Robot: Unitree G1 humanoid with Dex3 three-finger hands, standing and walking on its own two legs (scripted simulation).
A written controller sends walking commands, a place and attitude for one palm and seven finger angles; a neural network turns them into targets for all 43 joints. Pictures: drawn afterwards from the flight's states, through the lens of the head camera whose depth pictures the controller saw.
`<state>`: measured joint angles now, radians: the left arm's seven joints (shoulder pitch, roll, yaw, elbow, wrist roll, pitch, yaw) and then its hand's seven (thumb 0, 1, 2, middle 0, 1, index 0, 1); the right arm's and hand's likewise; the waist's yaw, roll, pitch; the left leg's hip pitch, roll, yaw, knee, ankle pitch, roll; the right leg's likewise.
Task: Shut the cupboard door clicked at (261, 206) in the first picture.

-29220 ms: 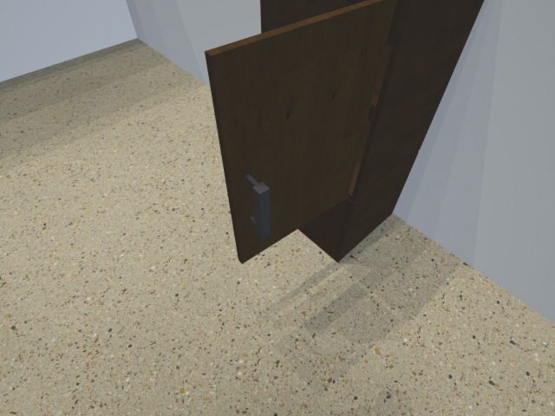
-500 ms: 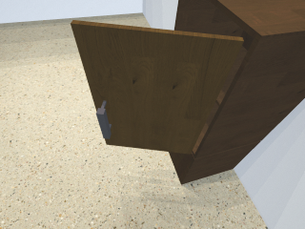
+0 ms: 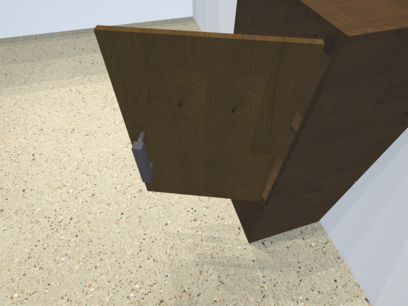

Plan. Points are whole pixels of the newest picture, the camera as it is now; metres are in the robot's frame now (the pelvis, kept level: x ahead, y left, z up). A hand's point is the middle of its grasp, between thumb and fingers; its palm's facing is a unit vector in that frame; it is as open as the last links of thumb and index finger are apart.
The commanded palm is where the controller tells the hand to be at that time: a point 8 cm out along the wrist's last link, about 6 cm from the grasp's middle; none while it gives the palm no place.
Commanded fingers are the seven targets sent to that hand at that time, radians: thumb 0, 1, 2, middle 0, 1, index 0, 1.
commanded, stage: come to a stop and stand still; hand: left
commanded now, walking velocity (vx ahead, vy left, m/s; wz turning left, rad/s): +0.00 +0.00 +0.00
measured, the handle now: (145, 157) +0.50 +0.20 -0.09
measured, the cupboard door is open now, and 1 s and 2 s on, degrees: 68 68 68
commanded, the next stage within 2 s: look again from close up in 0.42 s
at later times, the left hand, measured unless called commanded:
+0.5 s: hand out of the picture -0.01 +0.23 -0.16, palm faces -0.06 -0.97 -0.24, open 7.4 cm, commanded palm none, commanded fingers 0.00 0.90 0.90 -0.20 -0.30 -0.20 -0.30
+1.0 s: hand out of the picture +0.06 +0.18 -0.16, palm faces -0.05 -0.97 -0.23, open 7.3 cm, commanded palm none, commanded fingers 0.00 0.90 0.90 -0.20 -0.30 -0.20 -0.30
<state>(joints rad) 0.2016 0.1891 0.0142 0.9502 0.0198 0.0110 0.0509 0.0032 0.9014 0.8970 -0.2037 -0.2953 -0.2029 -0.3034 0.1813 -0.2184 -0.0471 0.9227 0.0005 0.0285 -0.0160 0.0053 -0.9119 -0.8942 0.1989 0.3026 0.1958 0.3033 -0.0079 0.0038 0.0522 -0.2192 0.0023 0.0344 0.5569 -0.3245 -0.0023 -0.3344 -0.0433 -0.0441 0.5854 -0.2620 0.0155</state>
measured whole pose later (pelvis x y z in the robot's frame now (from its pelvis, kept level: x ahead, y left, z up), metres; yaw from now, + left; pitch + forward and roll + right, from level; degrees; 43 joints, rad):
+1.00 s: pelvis +0.01 +0.00 +0.01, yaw -2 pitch -1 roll +1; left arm 0.20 0.17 -0.01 1.08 0.01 -0.01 0.03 0.01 0.91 0.90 -0.20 -0.29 -0.20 -0.30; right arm 0.24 -0.18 0.01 1.09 -0.01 -0.02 -0.03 0.00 -0.91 -0.89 0.20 0.30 0.20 0.30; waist -0.01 0.02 0.05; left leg -0.09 -0.01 0.08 0.42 -0.32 0.02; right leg -0.25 -0.04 0.00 0.49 -0.24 0.02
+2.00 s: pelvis -0.06 +0.00 -0.11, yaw +2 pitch +17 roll -2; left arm 0.37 0.24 0.16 0.02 -0.29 -0.42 -0.32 0.02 0.90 0.90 -0.83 -0.98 -0.83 -0.99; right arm 0.29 -0.22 0.01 0.53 0.02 -0.24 -0.05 0.02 -0.90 -0.89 0.21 0.30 0.20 0.30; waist -0.01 0.02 -0.15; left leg -1.02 -0.01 -0.02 1.31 -0.59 0.02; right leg -1.08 -0.06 -0.06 1.23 -0.45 0.01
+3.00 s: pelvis -0.04 -0.01 -0.11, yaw +2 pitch +20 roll -2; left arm 0.38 0.26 0.16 -0.03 -0.30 -0.40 -0.35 0.02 0.90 0.90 -1.30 -1.50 -1.30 -1.50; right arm 0.24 -0.25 -0.01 0.45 0.03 -0.16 -0.05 0.01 -0.91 -0.89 0.20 0.30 0.20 0.30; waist -0.01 0.02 -0.17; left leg -1.05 0.00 -0.04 1.34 -0.64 0.00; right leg -1.11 -0.05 -0.08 1.27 -0.50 -0.01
